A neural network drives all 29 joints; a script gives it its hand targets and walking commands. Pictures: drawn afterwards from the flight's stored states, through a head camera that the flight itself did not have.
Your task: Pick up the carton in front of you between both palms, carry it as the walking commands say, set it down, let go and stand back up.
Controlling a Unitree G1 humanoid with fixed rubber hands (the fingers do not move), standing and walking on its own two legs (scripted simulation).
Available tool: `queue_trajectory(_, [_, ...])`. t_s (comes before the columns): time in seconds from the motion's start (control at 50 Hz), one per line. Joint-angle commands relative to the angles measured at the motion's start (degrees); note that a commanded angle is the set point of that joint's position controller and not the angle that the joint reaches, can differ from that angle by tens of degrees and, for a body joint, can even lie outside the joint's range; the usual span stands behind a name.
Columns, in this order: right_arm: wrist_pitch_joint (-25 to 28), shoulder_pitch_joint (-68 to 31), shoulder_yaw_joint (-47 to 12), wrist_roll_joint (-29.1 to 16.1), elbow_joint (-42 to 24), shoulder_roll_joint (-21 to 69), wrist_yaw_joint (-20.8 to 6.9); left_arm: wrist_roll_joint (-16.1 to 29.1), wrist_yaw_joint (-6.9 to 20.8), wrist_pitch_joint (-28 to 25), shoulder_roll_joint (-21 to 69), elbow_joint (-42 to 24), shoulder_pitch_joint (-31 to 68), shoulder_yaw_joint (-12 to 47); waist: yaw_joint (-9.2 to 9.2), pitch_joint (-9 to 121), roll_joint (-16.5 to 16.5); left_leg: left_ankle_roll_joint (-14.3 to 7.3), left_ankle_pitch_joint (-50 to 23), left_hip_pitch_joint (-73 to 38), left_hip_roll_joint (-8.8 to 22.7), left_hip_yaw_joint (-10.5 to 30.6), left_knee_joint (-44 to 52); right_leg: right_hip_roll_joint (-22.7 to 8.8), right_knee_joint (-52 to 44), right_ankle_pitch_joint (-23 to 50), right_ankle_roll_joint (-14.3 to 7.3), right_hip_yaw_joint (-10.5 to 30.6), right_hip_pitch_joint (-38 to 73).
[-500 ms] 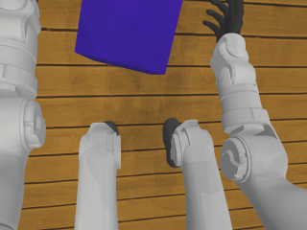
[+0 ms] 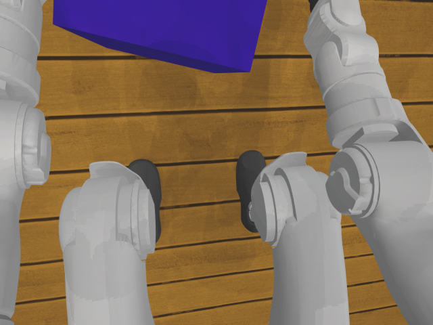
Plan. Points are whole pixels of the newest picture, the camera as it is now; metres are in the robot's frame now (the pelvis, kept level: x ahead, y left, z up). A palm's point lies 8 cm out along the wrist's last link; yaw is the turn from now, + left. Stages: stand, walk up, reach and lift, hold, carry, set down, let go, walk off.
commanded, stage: reach and lift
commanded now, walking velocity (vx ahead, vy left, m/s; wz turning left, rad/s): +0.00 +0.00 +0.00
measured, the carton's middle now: out of the picture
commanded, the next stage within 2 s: none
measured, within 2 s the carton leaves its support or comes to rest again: leaves its support in 0.66 s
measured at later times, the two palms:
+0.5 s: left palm out of the picture +0.56 +0.20 -0.17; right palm out of the picture +0.54 -0.10 -0.16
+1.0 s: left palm out of the picture +0.52 +0.21 -0.05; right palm out of the picture +0.51 -0.09 -0.03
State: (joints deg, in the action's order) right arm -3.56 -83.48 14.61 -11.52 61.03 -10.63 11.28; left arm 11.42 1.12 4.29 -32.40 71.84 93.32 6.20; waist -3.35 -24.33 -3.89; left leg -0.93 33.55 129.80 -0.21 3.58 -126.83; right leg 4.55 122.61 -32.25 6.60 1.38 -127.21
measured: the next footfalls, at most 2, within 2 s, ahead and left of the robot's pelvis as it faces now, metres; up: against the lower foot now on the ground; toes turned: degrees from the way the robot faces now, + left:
none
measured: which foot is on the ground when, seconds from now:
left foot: down 0.00-1.00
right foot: down 0.00-1.00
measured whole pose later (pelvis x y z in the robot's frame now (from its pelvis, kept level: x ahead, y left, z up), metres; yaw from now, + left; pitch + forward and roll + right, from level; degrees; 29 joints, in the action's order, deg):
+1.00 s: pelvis +0.00 -0.02 +0.04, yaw +5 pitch +41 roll -3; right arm -15.6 -65.3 33.7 5.4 37.4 4.8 10.1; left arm -5.9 -0.1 20.7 -14.6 54.8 76.2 -10.6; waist -2.0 -0.8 -3.9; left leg 2.8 29.5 127.4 -5.4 5.0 -115.8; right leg 6.7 114.7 -31.4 6.6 4.1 -124.8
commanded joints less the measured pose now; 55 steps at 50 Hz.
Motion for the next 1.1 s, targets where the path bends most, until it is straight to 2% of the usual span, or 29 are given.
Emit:
queue_trajectory(0.0, [1.7, -7.3, -0.5, -0.6, -5.8, -2.8, 0.2, -0.1, -0.5, -1.3, -5.1, -5.9, 16.1, -1.1, 0.40, 76.3, 12.3, 1.4, -28.7, -46.9, 0.8, -0.4, 10.4, -0.1, -5.5, 22.8, -1.6, -8.6, 26.9])
queue_trajectory(0.08, [1.5, -6.3, 0.2, 0.2, -4.5, -2.4, 0.3, -0.8, -0.2, -1.1, -3.7, -3.6, 13.7, -1.8, -0.04, 70.7, 11.6, 1.3, -23.8, -40.8, 0.8, -0.8, 11.0, -0.1, -6.1, 20.1, -1.6, -7.9, 25.9])
queue_trajectory(0.22, [1.4, -9.5, -0.1, 0.6, -4.5, -0.8, 0.6, -1.0, 0.5, -1.2, -2.5, -3.8, 16.3, -1.4, -0.12, 67.5, 10.6, 1.0, -17.2, -34.0, 0.8, -1.7, 12.2, 0.0, -7.1, 17.8, -2.0, -6.9, 29.3])
queue_trajectory(0.3, [1.3, -13.5, -2.2, 0.2, -4.6, 5.6, 0.1, 0.8, 1.5, -0.8, 6.3, -3.8, 20.0, 2.6, -0.61, 67.1, 10.3, 0.9, -15.3, -33.7, 0.2, -1.7, 12.8, 0.6, -7.6, 16.4, -2.3, -6.9, 30.7])
queue_trajectory(0.36, [0.7, -14.1, 0.7, 4.6, -3.6, 10.9, -0.9, -1.3, 3.0, 0.0, 13.0, -3.8, 21.8, 1.4, -2.14, 64.8, 10.3, 1.3, -13.6, -32.4, -0.8, -1.5, 13.1, 1.5, -7.4, 15.7, -2.6, -7.2, 31.9])
queue_trajectory(0.38, [0.3, -15.1, 1.6, 6.6, -3.6, 15.0, -1.9, -2.9, 4.0, 0.6, 17.4, -3.4, 22.2, 0.6, -2.47, 63.9, 10.6, 1.4, -13.0, -32.2, -1.1, -1.4, 13.1, 1.9, -7.2, 15.5, -2.6, -7.3, 31.5])
queue_trajectory(0.4, [-0.4, -19.6, 0.2, 7.6, -5.2, 25.8, -4.3, -3.2, 6.3, 1.2, 29.3, -5.1, 25.2, 2.7, -1.81, 63.8, 10.9, 1.1, -13.4, -31.8, -1.9, -1.3, 13.3, 2.7, -6.8, 15.6, -2.9, -7.4, 30.1])
queue_trajectory(0.44, [-2.5, -25.4, -0.2, 9.7, -6.5, 39.5, -9.0, -5.0, 10.6, 2.7, 43.6, -4.9, 25.4, 2.2, -0.58, 62.9, 10.7, 0.7, -14.5, -30.2, -2.9, -1.8, 12.6, 3.8, -5.7, 16.2, -2.9, -7.6, 28.8])
queue_trajectory(0.48, [-4.3, -27.0, -0.7, 10.6, -8.0, 46.4, -12.3, -6.7, 13.2, 3.8, 51.3, -6.4, 22.2, -0.3, 0.62, 61.7, 9.6, 0.4, -15.8, -29.1, -3.5, -2.8, 12.0, 4.3, -5.1, 16.5, -2.9, -8.2, 27.3])
queue_trajectory(0.52, [-5.3, -27.0, -1.1, 11.0, -9.6, 50.2, -14.1, -7.7, 14.4, 4.5, 55.5, -8.2, 20.1, -1.9, 1.55, 61.9, 8.4, 0.0, -17.8, -28.4, -3.8, -3.4, 11.7, 4.6, -4.8, 17.5, -3.0, -8.6, 26.0])
queue_trajectory(0.56, [-5.9, -26.8, -2.1, 10.4, -11.1, 53.1, -15.0, -7.6, 14.7, 4.9, 58.3, -10.7, 19.6, -2.1, 2.24, 64.5, 7.1, -0.4, -20.4, -29.0, -4.0, -3.6, 11.6, 4.8, -4.6, 19.3, -3.1, -8.7, 25.7])
queue_trajectory(0.62, [-6.4, -26.6, -5.1, 8.0, -12.8, 57.3, -15.6, -6.3, 14.3, 5.1, 61.9, -16.0, 20.3, 0.1, 3.23, 71.4, 7.3, -0.3, -25.8, -33.1, -4.3, -3.9, 11.6, 5.2, -4.3, 22.3, -3.1, -8.9, 25.0])
queue_trajectory(0.72, [-7.8, -26.7, -13.0, 3.5, -18.5, 63.4, -14.9, -2.5, 12.1, 5.4, 67.4, -29.7, 24.4, 6.2, 3.98, 92.8, 11.2, 0.7, -38.2, -51.9, -4.9, -4.3, 11.5, 5.8, -5.2, 26.2, -3.0, -9.8, 24.6])
queue_trajectory(0.78, [-9.5, -27.9, -17.5, 2.9, -25.4, 65.0, -14.4, -2.1, 10.4, 7.0, 71.0, -36.5, 24.5, 7.9, 3.62, 105.0, 13.1, 1.6, -40.9, -61.3, -5.7, -5.2, 12.7, 6.3, -7.3, 26.1, -3.0, -10.0, 26.5])
queue_trajectory(0.82, [-10.5, -28.4, -19.5, 3.5, -29.5, 65.0, -14.0, -3.2, 9.1, 8.6, 73.5, -38.3, 22.1, 8.4, 3.21, 108.2, 13.2, 2.0, -38.4, -63.1, -6.3, -6.0, 14.7, 6.7, -9.2, 24.3, -2.8, -10.3, 27.7])
queue_trajectory(0.86, [-11.9, -27.7, -19.5, 5.2, -30.3, 64.7, -14.3, -4.9, 9.0, 10.6, 76.0, -36.1, 18.3, 7.1, 2.87, 104.4, 12.5, 2.2, -32.2, -59.4, -6.9, -6.6, 17.7, 6.7, -11.7, 20.1, -2.8, -10.4, 27.6])
queue_trajectory(0.92, [-14.1, -24.3, -14.4, 9.9, -25.0, 65.5, -15.2, -8.8, 10.2, 13.0, 79.0, -28.7, 13.9, 3.0, 1.25, 90.7, 11.8, 2.3, -17.5, -47.3, -7.4, -7.4, 23.2, 6.5, -16.2, 10.8, -3.4, -10.0, 26.3])
queue_trajectory(0.96, [-15.3, -22.3, -9.8, 13.4, -20.9, 65.8, -15.9, -12.0, 11.3, 14.0, 79.3, -24.7, 12.6, -1.2, 0.39, 83.7, 11.4, 2.1, -10.6, -41.6, -7.6, -7.7, 26.0, 6.3, -19.1, 6.7, -4.0, -9.3, 25.9])
queue_trajectory(1.0, [-15.8, -21.5, -7.2, 15.7, -18.9, 66.3, -16.4, -14.2, 12.1, 14.3, 79.6, -22.6, 12.0, -4.6, 0.38, 81.6, 11.1, 2.0, -8.3, -39.8, -7.8, -8.0, 28.1, 6.3, -21.5, 5.7, -4.4, -8.6, 27.2])
queue_trajectory(1.08, [-15.8, -21.1, -6.0, 17.3, -17.9, 67.9, -17.2, -16.9, 12.9, 14.1, 80.2, -20.5, 10.9, -8.7, 1.30, 82.3, 9.4, 1.6, -8.5, -40.0, -8.0, -8.4, 31.2, 6.4, -25.5, 6.3, -4.2, -7.8, 30.9])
